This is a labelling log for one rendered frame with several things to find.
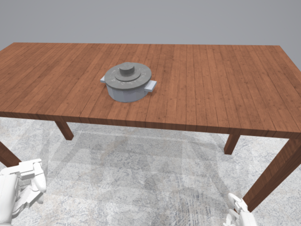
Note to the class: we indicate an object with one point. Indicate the pot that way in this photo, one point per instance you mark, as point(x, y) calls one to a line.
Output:
point(131, 95)

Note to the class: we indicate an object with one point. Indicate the right robot hand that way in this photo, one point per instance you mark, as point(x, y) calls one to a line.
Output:
point(243, 217)

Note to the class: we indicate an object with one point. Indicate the lid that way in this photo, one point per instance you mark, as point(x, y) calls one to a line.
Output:
point(140, 77)

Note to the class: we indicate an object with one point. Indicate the knob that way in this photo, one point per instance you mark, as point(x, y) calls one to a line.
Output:
point(126, 68)

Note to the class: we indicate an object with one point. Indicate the table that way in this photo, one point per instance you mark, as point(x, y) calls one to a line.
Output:
point(250, 90)

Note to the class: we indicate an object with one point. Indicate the left robot hand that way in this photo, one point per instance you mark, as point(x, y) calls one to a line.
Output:
point(29, 178)

